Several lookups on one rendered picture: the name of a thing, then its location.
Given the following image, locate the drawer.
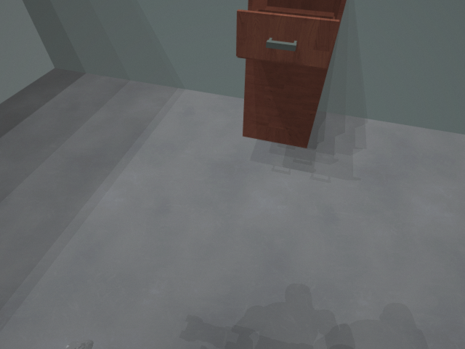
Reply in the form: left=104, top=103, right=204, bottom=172
left=236, top=9, right=339, bottom=70

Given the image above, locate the cabinet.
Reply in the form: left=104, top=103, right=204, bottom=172
left=243, top=0, right=347, bottom=148

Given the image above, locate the handle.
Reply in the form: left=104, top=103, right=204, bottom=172
left=266, top=38, right=297, bottom=51

